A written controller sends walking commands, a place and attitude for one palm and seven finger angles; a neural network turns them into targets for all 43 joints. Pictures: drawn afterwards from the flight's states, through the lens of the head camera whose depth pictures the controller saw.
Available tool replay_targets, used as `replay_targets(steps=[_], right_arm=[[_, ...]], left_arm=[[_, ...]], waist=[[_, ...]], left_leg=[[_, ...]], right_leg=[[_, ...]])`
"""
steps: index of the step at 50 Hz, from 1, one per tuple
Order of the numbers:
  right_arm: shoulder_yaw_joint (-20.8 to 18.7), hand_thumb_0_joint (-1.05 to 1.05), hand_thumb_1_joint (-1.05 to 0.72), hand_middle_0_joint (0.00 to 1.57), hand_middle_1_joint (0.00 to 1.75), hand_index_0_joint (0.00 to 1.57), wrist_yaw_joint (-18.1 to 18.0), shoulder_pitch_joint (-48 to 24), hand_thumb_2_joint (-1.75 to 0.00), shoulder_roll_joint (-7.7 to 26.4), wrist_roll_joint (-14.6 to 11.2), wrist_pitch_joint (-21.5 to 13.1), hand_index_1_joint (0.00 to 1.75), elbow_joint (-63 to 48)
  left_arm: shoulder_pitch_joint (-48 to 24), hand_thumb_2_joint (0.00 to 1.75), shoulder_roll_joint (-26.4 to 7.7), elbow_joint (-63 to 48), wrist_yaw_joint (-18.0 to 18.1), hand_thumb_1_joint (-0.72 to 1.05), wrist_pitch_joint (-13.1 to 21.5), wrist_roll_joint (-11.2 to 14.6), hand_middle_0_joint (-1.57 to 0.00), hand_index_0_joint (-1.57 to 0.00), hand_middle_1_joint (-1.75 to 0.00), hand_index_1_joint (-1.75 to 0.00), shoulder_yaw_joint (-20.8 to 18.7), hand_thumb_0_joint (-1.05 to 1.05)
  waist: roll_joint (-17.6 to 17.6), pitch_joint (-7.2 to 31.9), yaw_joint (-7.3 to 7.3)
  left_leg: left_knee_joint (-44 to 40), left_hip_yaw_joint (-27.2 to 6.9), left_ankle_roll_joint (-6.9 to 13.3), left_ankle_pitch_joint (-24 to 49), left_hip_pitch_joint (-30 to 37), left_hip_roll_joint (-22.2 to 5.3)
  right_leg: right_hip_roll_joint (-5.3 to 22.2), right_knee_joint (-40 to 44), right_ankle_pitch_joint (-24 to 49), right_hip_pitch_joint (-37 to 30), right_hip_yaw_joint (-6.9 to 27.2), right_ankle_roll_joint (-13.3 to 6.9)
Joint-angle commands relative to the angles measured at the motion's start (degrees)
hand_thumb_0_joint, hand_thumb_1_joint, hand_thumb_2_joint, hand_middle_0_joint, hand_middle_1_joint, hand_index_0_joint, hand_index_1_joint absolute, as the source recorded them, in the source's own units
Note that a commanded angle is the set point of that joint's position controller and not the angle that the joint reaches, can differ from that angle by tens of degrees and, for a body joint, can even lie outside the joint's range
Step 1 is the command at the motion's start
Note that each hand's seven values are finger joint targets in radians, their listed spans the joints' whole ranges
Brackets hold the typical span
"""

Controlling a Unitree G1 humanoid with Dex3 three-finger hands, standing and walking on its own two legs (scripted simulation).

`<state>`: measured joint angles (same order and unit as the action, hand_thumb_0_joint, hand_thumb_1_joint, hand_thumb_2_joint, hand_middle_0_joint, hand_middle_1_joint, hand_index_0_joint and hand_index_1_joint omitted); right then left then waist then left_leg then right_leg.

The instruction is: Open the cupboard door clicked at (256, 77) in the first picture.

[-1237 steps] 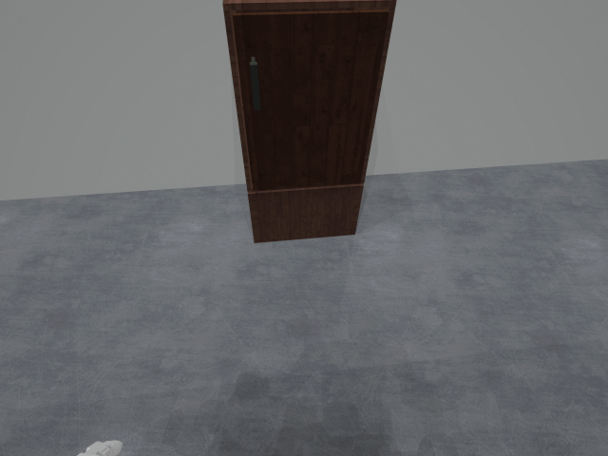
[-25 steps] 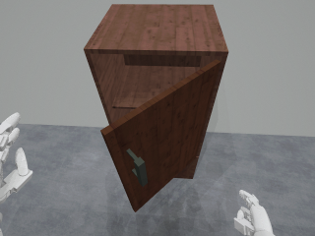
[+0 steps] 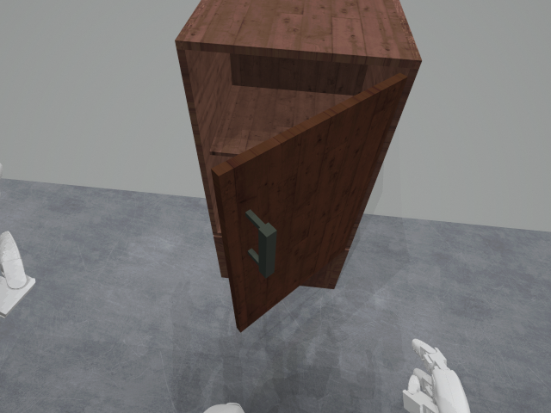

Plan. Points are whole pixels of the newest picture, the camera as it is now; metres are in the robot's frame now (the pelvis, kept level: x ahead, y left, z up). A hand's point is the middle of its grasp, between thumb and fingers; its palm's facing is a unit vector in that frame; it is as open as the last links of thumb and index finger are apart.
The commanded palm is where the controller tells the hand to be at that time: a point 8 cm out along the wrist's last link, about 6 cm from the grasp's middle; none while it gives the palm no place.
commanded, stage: step back with the hand held close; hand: left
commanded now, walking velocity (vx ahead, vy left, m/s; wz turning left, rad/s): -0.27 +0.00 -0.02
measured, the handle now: (259, 244) +0.38 +0.06 +0.00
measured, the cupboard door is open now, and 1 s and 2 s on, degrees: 46 46 46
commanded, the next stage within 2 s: stop stepping back and stand still in 0.72 s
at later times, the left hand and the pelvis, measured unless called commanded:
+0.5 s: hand (38, 335) +0.15 +0.23 +0.17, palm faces +0.31 -0.81 -0.50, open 7.4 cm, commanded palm +0.08 +0.28 +0.19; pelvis -0.07 -0.02 +0.01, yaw -3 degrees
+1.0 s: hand out of the picture -0.02 +0.19 +0.18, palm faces +0.33 -0.77 -0.55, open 7.4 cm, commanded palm -0.07 +0.24 +0.19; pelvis -0.22 -0.06 +0.01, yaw -1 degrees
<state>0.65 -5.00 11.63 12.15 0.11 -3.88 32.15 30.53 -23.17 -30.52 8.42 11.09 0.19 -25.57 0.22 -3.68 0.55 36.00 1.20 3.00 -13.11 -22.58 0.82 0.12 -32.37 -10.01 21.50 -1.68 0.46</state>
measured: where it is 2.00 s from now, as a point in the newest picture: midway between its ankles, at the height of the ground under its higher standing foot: outside the picture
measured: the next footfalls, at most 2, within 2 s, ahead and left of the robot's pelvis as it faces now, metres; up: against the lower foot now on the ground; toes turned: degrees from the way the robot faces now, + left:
right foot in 0.46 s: -0.14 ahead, -0.12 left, +0.00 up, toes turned -1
left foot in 0.68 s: -0.05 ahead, +0.06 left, +0.00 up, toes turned -2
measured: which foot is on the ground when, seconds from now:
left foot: down 0.00-0.52, up 0.54-0.66, down 0.68-1.00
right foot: down 0.00-0.16, up 0.18-0.44, down 0.46-0.72, up 0.74-0.98, down 1.00-1.00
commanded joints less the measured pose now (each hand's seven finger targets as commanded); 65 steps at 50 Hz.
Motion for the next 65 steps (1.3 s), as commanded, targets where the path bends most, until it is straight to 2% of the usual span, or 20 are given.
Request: replay_targets(steps=[1, 5, 8, 9, 12, 18, 21, 24, 27, 31, 33, 36, 41, 46, 48, 50, 51, 55, 61, 65], right_arm=[[-3.72, 0.00, -0.90, 0.20, 0.30, 0.20, -0.26, -4.54, -0.90, 8.09, 0.17, -3.72, 0.30, -7.81], [-3.42, 0.00, -0.90, 0.20, 0.30, 0.20, -0.21, -4.65, -0.90, 7.73, 0.06, -3.24, 0.30, -6.19], [-3.57, 0.00, -0.90, 0.20, 0.30, 0.20, -1.08, -7.86, -0.90, 9.40, 0.66, -3.83, 0.30, -7.43], [-3.97, 0.00, -0.90, 0.20, 0.30, 0.20, -0.97, -6.64, -0.90, 7.86, 1.10, -4.16, 0.30, -7.30], [-4.62, 0.00, -0.90, 0.20, 0.30, 0.20, 0.26, -5.84, -0.90, 6.85, 1.37, -5.70, 0.30, -5.86], [-3.47, 0.00, -0.90, 0.20, 0.30, 0.20, 1.59, -5.23, -0.90, 7.29, 1.84, -6.23, 0.30, -2.06], [-3.54, 0.00, -0.90, 0.20, 0.30, 0.20, 1.92, -6.12, -0.90, 7.47, 1.91, -5.23, 0.30, -2.43], [-3.33, 0.00, -0.90, 0.20, 0.30, 0.20, 2.06, -8.56, -0.90, 7.08, 1.30, -3.83, 0.30, -4.62], [-3.18, 0.00, -0.90, 0.20, 0.30, 0.20, 1.38, -10.04, -0.90, 6.12, -1.77, -2.62, 0.30, -7.25], [-0.56, 0.00, -0.90, 0.20, 0.30, 0.20, -0.18, -10.36, -0.90, 4.38, -0.05, -0.96, 0.30, -7.02], [-1.07, 0.00, -0.90, 0.20, 0.30, 0.20, -1.36, -9.94, -0.90, 6.71, -0.46, -0.78, 0.30, -6.30], [-3.82, 0.00, -0.90, 0.20, 0.30, 0.20, 0.23, -6.21, -0.90, 7.83, 0.02, -2.10, 0.30, -6.38], [-4.24, 0.00, -0.90, 0.20, 0.30, 0.20, 1.61, -5.72, -0.90, 7.72, 0.36, -5.20, 0.30, -5.53], [-2.99, 0.00, -0.90, 0.20, 0.30, 0.20, 0.42, -6.36, -0.90, 7.21, 0.32, -5.56, 0.30, -6.54], [-3.34, 0.00, -0.90, 0.20, 0.30, 0.20, 0.10, -6.51, -0.90, 7.05, 0.71, -5.06, 0.30, -6.36], [-3.24, 0.00, -0.90, 0.20, 0.30, 0.20, 0.43, -6.11, -0.90, 6.62, 1.24, -4.35, 0.30, -5.04], [-3.31, 0.00, -0.90, 0.20, 0.30, 0.20, 0.61, -4.38, -0.90, 6.97, 1.42, -4.60, 0.30, -3.28], [-2.98, 0.00, -0.90, 0.20, 0.30, 0.20, -0.56, -3.79, -0.90, 6.66, 0.25, -5.39, 0.30, -1.96], [-3.05, 0.00, -0.90, 0.20, 0.30, 0.20, -1.16, -2.02, -0.90, 6.48, 0.63, -7.37, 0.30, -2.46], [-3.47, 0.00, -0.90, 0.20, 0.30, 0.20, -0.46, -1.62, -0.90, 7.90, -0.03, -7.69, 0.30, -3.82]], left_arm=[[-3.41, 0.90, -10.57, -12.20, 2.04, 0.90, 3.95, 0.67, -0.20, -0.20, -0.30, -0.30, -5.99, 0.00], [-2.87, 0.90, -11.75, -14.26, 3.11, 0.90, 4.20, 1.68, -0.20, -0.20, -0.30, -0.30, -6.39, 0.00], [-1.54, 0.90, -12.36, -15.06, 2.96, 0.90, 5.03, 0.46, -0.20, -0.20, -0.30, -0.30, -9.44, 0.00], [-2.00, 0.90, -12.28, -15.44, 2.68, 0.90, 5.06, 0.19, -0.20, -0.20, -0.30, -0.30, -9.81, 0.00], [0.81, 0.90, -11.29, -13.91, 2.39, 0.90, 4.98, 1.09, -0.20, -0.20, -0.30, -0.30, -8.97, 0.00], [-0.11, 0.90, -9.60, -14.69, 1.28, 0.90, 3.16, 2.18, -0.20, -0.20, -0.30, -0.30, -3.55, 0.00], [-0.65, 0.90, -12.61, -15.73, 0.03, 0.90, 3.51, 3.33, -0.20, -0.20, -0.30, -0.30, -5.69, 0.00], [0.92, 0.90, -15.61, -16.88, -0.77, 0.90, 4.50, 4.20, -0.20, -0.20, -0.30, -0.30, -9.05, 0.00], [4.38, 0.90, -17.50, -12.78, -0.56, 0.90, 4.40, 4.69, -0.20, -0.20, -0.30, -0.30, -12.03, 0.00], [4.25, 0.90, -14.98, -9.43, -0.48, 0.90, 2.55, 2.95, -0.20, -0.20, -0.30, -0.30, -9.55, 0.00], [-0.86, 0.90, -13.80, -12.24, -0.33, 0.90, 2.82, 3.06, -0.20, -0.20, -0.30, -0.30, -6.12, 0.00], [2.45, 0.90, -13.97, -11.13, -0.30, 0.90, 2.80, 3.49, -0.20, -0.20, -0.30, -0.30, -5.64, 0.00], [5.43, 0.90, -12.58, -15.46, 0.64, 0.90, 0.69, 3.35, -0.20, -0.20, -0.30, -0.30, -5.68, 0.00], [6.62, 0.90, -12.98, -14.55, 2.88, 0.90, -0.49, 3.26, -0.20, -0.20, -0.30, -0.30, -7.91, 0.00], [5.59, 0.90, -14.55, -12.69, 2.68, 0.90, -0.27, 2.59, -0.20, -0.20, -0.30, -0.30, -8.80, 0.00], [2.03, 0.90, -16.25, -12.78, 2.31, 0.90, 0.81, 2.82, -0.20, -0.20, -0.30, -0.30, -9.15, 0.00], [-3.86, 0.90, -15.06, -12.41, 2.32, 0.90, 1.13, 2.33, -0.20, -0.20, -0.30, -0.30, -7.86, 0.00], [-6.49, 0.90, -9.67, -1.57, 1.54, 0.90, 1.52, 1.19, -0.20, -0.20, -0.30, -0.30, -2.16, 0.00], [-7.40, 0.90, -10.46, -4.31, 2.54, 0.90, 2.93, 0.26, -0.20, -0.20, -0.30, -0.30, -3.46, 0.00], [-3.23, 0.90, -11.67, -9.79, 2.46, 0.90, 4.53, 0.96, -0.20, -0.20, -0.30, -0.30, -6.10, 0.00]], waist=[[-2.71, 5.77, -0.94], [-1.65, 7.84, -1.32], [18.29, 7.42, -0.25], [16.26, 9.18, -0.16], [7.13, 11.14, 0.05], [13.98, 15.02, -0.13], [11.09, 19.73, 0.62], [6.77, 20.72, 0.92], [-13.24, 15.99, 0.96], [-4.37, 9.90, -0.44], [2.94, 10.02, -1.43], [12.37, 20.23, 0.23], [8.31, 16.73, 0.41], [15.89, 9.66, -0.58], [9.66, 7.27, -0.85], [-11.41, 4.21, -0.55], [-10.89, 4.19, -1.34], [-5.16, 2.03, -2.09], [-6.15, 4.06, -0.90], [11.42, 8.47, -0.74]], left_leg=[[-3.24, -4.80, -0.84, -16.66, -3.23, -2.28], [-3.11, -5.38, -1.98, -10.68, 5.18, -1.96], [-29.26, -23.43, 4.05, -31.26, -19.67, -15.68], [-31.67, -26.98, 5.80, -29.48, -19.85, -18.44], [-22.63, -21.25, 6.72, -7.18, -1.93, -16.90], [-19.06, -13.73, 3.39, 23.02, 17.24, -13.39], [-15.56, -10.66, 1.78, 33.77, 23.68, -12.89], [-11.97, -4.81, -0.64, 27.61, 19.89, -9.24], [6.38, 1.91, -3.14, -1.88, 9.59, 0.49], [0.52, -0.30, -3.72, -4.93, -3.94, -0.45], [-11.58, -0.67, -3.08, 23.43, 6.07, -2.08], [-14.92, -13.78, 2.29, 61.80, 26.63, -16.67], [-20.27, -12.40, 6.00, 33.21, 15.22, -16.55], [-31.05, -8.45, 1.40, -22.71, -5.32, -10.13], [-20.94, -2.56, -2.42, -21.76, -6.93, -3.67], [16.19, -2.75, -4.79, -6.77, 0.19, 0.95], [24.58, -3.76, -5.07, -6.15, -4.86, -0.51], [15.76, -0.61, -3.33, -4.71, -1.00, -3.29], [-10.82, 4.05, -0.10, -9.80, 8.23, -1.47], [-18.10, -12.11, 4.28, -6.16, 11.50, -12.80]], right_leg=[[6.94, 12.41, -17.15, -0.66, 12.41, -3.44], [8.07, 11.46, -13.66, 6.11, 8.09, -4.07], [-4.06, -14.93, -9.18, -16.07, 1.38, 0.88], [-5.27, -24.12, -10.38, -17.26, 2.81, 0.67], [-3.67, -21.49, -17.05, -5.21, 4.96, -0.39], [-3.96, 1.18, -14.18, -3.73, 1.92, -0.84], [-3.61, 9.04, -8.35, -5.74, 1.87, -0.91], [-0.66, 11.88, 7.48, -9.07, 3.16, -1.20], [10.96, 14.38, 36.26, -5.43, 8.09, 1.17], [11.67, 6.37, 54.51, -15.80, 9.06, -4.35], [4.74, 2.64, 49.32, -14.43, 4.45, 0.17], [-2.95, -8.70, -14.22, -1.26, 4.34, 0.51], [-3.01, -20.69, -16.98, -2.15, 3.64, 0.78], [-4.47, -4.71, -17.92, -18.35, -4.36, -0.75], [-1.76, 11.89, -17.46, -19.84, -3.01, -2.15], [21.24, 30.04, -28.34, 5.03, 26.73, -11.17], [22.14, 28.35, -30.21, 5.72, 25.45, -11.06], [14.56, 22.42, -25.40, 5.26, 12.07, -6.30], [11.98, 16.68, -25.87, -3.63, 12.50, -5.90], [1.33, -3.22, -10.50, -3.48, 1.06, -0.61]])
